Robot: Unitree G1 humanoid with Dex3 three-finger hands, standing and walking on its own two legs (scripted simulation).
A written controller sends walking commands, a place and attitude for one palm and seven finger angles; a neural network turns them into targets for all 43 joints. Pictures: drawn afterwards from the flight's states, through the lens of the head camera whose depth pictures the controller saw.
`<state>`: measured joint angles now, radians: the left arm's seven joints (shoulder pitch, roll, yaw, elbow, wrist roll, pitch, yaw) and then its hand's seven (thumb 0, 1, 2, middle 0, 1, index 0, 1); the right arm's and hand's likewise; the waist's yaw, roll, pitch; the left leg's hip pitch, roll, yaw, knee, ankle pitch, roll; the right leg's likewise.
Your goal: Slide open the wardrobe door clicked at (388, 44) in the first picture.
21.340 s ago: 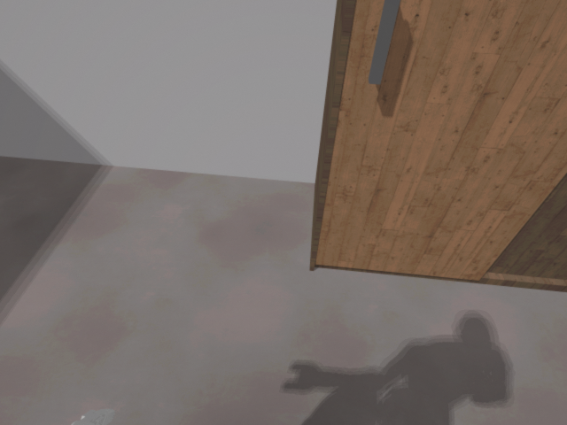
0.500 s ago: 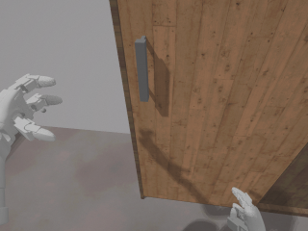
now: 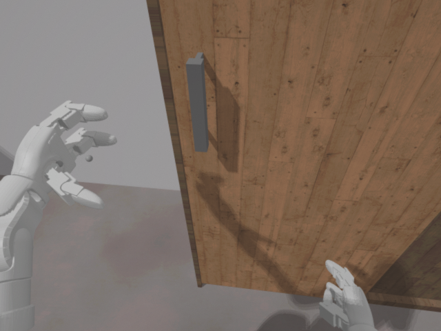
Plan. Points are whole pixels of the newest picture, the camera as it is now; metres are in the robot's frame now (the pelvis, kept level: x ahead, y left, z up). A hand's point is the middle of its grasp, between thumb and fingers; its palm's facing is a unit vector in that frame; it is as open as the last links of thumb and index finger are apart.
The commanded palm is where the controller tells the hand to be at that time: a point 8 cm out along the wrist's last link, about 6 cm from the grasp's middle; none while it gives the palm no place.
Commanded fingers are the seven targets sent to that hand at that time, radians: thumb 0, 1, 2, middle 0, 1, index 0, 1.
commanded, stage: move the hooked fingers beside the handle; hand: left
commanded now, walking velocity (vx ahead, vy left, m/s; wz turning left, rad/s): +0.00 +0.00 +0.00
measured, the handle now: (200, 104) +0.48 +0.10 +0.21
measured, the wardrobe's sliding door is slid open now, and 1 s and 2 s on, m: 0.00 0.00 0.00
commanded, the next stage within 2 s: none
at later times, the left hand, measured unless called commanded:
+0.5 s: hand (119, 136) +0.34 +0.21 +0.22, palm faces +0.05 -1.00 -0.05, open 14.0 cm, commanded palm +0.31 +0.26 +0.22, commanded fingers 0.00 -0.50 0.30 -0.30 -1.20 -0.30 -1.20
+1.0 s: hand (155, 124) +0.39 +0.17 +0.21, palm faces -0.01 -1.00 -0.01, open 14.0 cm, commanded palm +0.37 +0.22 +0.21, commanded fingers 0.00 -0.50 0.30 -0.30 -1.20 -0.30 -1.20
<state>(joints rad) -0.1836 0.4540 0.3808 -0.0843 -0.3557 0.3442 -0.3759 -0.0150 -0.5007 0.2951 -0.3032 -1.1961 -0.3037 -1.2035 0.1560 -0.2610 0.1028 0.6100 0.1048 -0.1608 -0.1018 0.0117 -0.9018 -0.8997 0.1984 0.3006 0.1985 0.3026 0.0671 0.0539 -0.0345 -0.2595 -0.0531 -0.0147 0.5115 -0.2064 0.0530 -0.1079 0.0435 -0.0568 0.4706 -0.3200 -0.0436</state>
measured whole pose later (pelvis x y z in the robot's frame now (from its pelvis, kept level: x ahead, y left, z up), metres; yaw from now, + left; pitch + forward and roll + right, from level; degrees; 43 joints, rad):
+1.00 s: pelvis +0.00 -0.01 +0.00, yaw -1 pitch -1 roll +0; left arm -0.53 0.36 0.24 0.31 -0.25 0.32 -0.17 -0.01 -0.50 0.30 -0.30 -1.20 -0.30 -1.20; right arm 0.21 -0.26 0.07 0.66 0.10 -0.05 -0.10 0.01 -0.90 -0.90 0.20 0.30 0.20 0.30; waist 0.00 0.04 -0.04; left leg -0.26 -0.04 0.00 0.47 -0.19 0.04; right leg -0.12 0.06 -0.04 0.44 -0.30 -0.06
